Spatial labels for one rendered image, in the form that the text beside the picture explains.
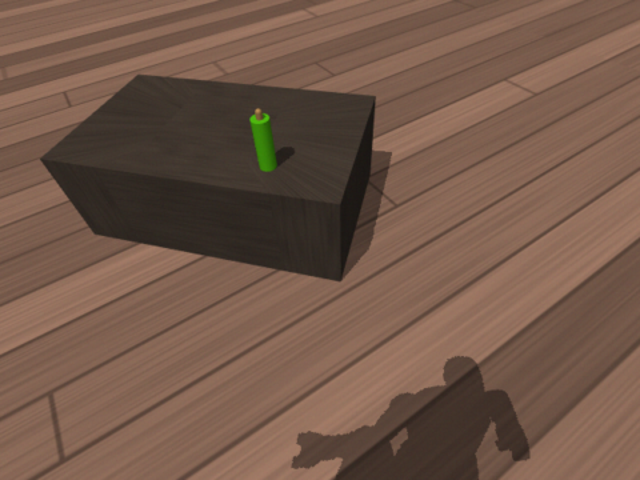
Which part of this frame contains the bottle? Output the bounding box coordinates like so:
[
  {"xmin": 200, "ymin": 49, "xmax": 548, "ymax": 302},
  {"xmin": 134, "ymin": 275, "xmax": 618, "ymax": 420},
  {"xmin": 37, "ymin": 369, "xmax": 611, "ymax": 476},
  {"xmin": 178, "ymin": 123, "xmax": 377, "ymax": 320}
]
[{"xmin": 250, "ymin": 108, "xmax": 277, "ymax": 172}]

